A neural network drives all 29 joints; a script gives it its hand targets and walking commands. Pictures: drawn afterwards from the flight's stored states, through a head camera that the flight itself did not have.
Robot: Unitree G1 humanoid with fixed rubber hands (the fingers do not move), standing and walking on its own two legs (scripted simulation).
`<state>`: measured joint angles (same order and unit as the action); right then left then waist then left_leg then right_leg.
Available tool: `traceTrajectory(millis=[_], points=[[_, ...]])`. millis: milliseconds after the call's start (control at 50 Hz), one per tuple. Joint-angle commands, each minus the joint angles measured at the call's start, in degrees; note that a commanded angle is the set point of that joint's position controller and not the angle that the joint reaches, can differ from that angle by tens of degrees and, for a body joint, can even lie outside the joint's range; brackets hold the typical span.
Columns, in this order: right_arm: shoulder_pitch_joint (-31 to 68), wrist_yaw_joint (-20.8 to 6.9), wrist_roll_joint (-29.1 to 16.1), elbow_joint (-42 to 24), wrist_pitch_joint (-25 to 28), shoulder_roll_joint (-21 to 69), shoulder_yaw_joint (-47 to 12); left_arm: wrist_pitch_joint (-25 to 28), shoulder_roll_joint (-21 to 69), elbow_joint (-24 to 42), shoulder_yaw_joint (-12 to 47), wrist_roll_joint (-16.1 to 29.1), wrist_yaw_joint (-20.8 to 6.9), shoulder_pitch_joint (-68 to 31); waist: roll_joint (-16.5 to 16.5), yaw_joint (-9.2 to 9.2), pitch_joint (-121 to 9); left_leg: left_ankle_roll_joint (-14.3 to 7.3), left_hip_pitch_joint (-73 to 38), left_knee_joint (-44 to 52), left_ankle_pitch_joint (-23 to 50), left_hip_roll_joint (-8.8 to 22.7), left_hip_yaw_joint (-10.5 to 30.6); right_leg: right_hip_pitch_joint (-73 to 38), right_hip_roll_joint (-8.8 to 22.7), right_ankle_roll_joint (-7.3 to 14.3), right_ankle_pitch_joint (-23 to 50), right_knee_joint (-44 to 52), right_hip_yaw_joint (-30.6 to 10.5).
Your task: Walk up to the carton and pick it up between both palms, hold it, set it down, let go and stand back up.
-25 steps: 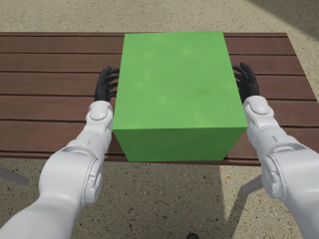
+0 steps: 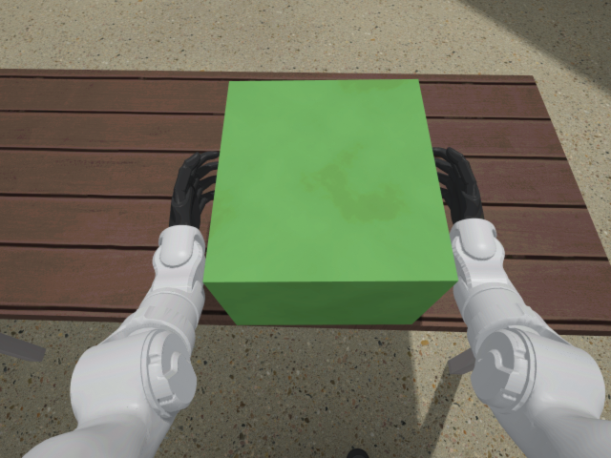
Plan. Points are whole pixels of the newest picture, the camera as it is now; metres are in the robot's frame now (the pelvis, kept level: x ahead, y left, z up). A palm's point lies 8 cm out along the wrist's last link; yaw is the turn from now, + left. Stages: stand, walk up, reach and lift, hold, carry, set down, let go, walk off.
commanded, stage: reach and lift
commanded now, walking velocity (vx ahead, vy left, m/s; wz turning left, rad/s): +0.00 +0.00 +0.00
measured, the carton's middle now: (323, 207) +0.47 -0.02 -0.02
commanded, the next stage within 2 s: none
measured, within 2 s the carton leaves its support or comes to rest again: leaves its support in 0.98 s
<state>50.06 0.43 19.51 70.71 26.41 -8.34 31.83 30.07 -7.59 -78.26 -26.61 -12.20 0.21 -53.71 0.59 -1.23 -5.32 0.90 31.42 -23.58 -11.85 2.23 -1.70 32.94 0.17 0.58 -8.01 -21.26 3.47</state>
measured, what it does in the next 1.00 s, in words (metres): stands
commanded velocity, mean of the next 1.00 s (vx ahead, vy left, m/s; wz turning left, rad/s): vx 0.00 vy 0.00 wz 0.00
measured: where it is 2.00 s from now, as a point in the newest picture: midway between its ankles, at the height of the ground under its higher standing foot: outside the picture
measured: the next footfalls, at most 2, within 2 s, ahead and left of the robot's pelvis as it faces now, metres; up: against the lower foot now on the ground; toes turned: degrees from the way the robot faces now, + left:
none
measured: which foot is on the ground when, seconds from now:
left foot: down 0.00-1.00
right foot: down 0.00-1.00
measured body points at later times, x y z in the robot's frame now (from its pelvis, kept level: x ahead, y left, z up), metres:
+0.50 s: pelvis +0.01 +0.00 +0.00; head +0.12 +0.02 +0.44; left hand +0.45 +0.16 +0.03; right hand +0.43 -0.21 +0.03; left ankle -0.03 +0.13 -0.74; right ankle +0.00 -0.11 -0.74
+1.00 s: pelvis -0.03 +0.00 +0.00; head +0.07 +0.02 +0.44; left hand +0.40 +0.19 +0.03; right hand +0.40 -0.18 +0.03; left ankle -0.03 +0.13 -0.74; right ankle +0.00 -0.11 -0.74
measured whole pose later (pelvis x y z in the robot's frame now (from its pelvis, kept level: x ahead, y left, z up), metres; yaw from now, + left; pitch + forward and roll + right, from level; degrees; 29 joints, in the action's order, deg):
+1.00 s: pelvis -0.03 +0.00 +0.00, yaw +2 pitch +19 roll -1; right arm 44.0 3.6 19.7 71.2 29.7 -7.5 28.6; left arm 29.4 -6.7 -75.0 -17.5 -8.2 3.0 -47.6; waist -0.7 -0.4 -8.0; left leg 0.8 32.2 -21.7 -8.2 1.6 0.1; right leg 31.9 0.8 0.8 -4.1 -17.3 5.5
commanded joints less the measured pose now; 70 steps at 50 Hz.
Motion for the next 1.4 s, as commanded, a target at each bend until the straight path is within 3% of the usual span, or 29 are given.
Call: traceTrajectory(millis=[0, 40, 120, 300, 420, 580, 640, 840, 900, 960, 1060, 1160, 1240, 1320, 1380], points=[[16.03, -7.42, 5.83, 1.32, 2.49, 29.33, -13.43, -0.67, 23.18, 1.39, 8.06, -6.43, -4.64, -15.4, -1.73, 1.78, -24.01, -0.69, -0.51, 3.38, 14.84, -1.47, -4.27, -30.45, 1.0, -1.76, 27.11, -3.27, -0.09], [16.26, -7.35, 5.41, 0.54, 2.64, 29.29, -13.72, -0.99, 23.43, 2.7, 8.44, -6.52, -4.14, -14.92, -0.39, 2.26, -26.62, -0.33, -1.98, 3.07, 16.44, -1.29, -4.49, -30.46, 1.02, -1.57, 28.19, -3.15, -0.07], [14.69, -7.17, 5.17, -0.16, 2.63, 32.33, -15.57, -1.73, 26.47, 3.02, 9.24, -7.14, -4.06, -12.59, -0.92, 2.48, -27.85, 0.12, -2.42, 2.31, 19.42, -1.52, -3.81, -31.65, 0.68, -1.48, 32.19, -3.67, -0.02], [14.41, -6.64, 4.93, -1.4, 5.64, 34.77, -19.79, -0.94, 31.07, 4.09, 12.95, -6.02, -4.64, -11.03, -2.14, 1.64, -28.84, 0.58, -1.78, 1.17, 24.63, -0.99, -2.66, -34.85, 0.53, -1.6, 41.21, -5.01, 0.58], [16.16, -6.09, 4.78, -2.07, 8.65, 34.6, -21.45, 0.47, 32.6, 5.17, 15.36, -5.17, -4.49, -12.47, -1.81, 0.73, -30.57, 0.67, -1.8, 0.86, 25.5, -0.84, -2.21, -35.55, 0.35, -1.42, 42.19, -4.95, 0.96], [19.46, -5.96, 6.12, -2.66, 12.14, 30.73, -20.23, 1.73, 33.81, 7.84, 16.8, -6.01, -3.2, -14.41, 1.31, 0.54, -34.73, 1.88, -6.36, 0.43, 26.78, -0.77, -1.89, -31.13, -0.13, -0.41, 35.01, -2.22, 2.06], [20.13, -5.9, 6.49, -2.53, 12.68, 29.56, -19.59, 1.82, 34.12, 9.32, 17.5, -5.24, -2.8, -16.11, 0.72, 0.92, -35.37, 2.1, -8.3, 0.65, 26.87, -0.57, -1.98, -29.17, -0.64, -0.19, 32.21, -1.18, 2.63], [26.48, -5.68, 7.27, -3.57, 10.09, 29.9, -18.48, 1.84, 33.19, 10.07, 20.39, -1.08, -2.95, -24.46, -1.36, -0.11, -34.83, 0.24, -3.32, 4.29, 8.22, -1.08, -1.66, -26.75, -0.04, -0.35, 13.4, 1.15, 2.08], [28.79, -5.85, 7.05, -3.88, 8.55, 30.56, -18.52, 1.76, 32.88, 9.43, 21.03, 0.2, -3.2, -27.96, -0.56, -0.03, -35.55, -0.01, -2.63, 5.37, 2.49, -1.2, -1.45, -25.69, 0.08, -0.34, 7.43, 1.34, 1.94], [29.06, -5.93, 6.61, -3.85, 7.38, 31.9, -18.71, 1.6, 33.17, 9.22, 21.76, 0.88, -3.27, -29.05, 0.35, 0.02, -35.94, 0.15, -2.58, 5.47, 2.39, -1.47, -1.69, -26.43, 0.2, -0.13, 6.94, 1.42, 1.69], [27.96, -5.42, 4.0, -4.22, 6.06, 33.04, -21.17, 0.77, 34.29, 8.65, 22.1, 1.8, -3.74, -26.83, 0.23, 0.24, -36.32, 0.58, -4.19, 5.05, 6.83, -1.84, -1.72, -29.11, 0.05, -0.58, 12.33, 0.89, 1.5], [23.32, -4.64, -0.54, -4.84, 5.27, 33.81, -27.0, -0.76, 35.24, 9.1, 23.95, 2.23, -4.31, -20.4, -0.65, -0.07, -35.7, 0.99, -6.76, 4.27, 15.42, -2.16, -1.01, -34.24, -0.16, -1.31, 24.65, 0.29, 1.21], [20.12, -3.82, -5.61, -8.47, 4.45, 35.18, -34.57, -2.18, 37.28, 13.24, 27.62, 3.89, -4.2, -15.6, -0.46, -0.27, -37.0, 1.65, -9.98, 3.13, 24.5, -2.48, 0.46, -38.67, -0.51, -1.59, 37.21, -0.75, 0.35], [18.86, -3.11, -11.61, -15.01, 2.89, 36.21, -42.75, -3.79, 39.15, 20.14, 32.53, 6.75, -3.37, -13.62, -0.09, -0.75, -37.85, 2.22, -12.06, 1.71, 31.14, -2.38, 2.14, -40.75, -0.87, -1.83, 45.27, -2.33, -0.19], [18.43, -3.02, -14.94, -23.77, 1.8, 37.04, -48.19, -4.31, 41.32, 29.01, 36.52, 9.25, -2.51, -13.32, 0.23, -1.37, -41.65, 2.84, -13.78, -0.38, 37.15, -2.4, 3.48, -41.25, -1.69, -1.85, 49.34, -3.38, -0.89]])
